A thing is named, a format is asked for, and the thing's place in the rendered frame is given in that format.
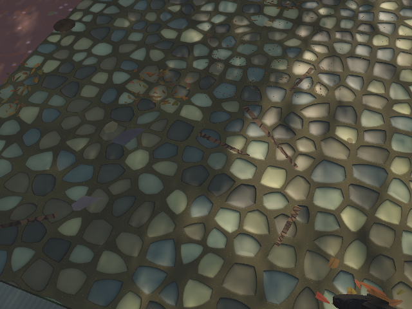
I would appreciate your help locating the right robot hand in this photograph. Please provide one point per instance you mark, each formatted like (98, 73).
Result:
(350, 301)

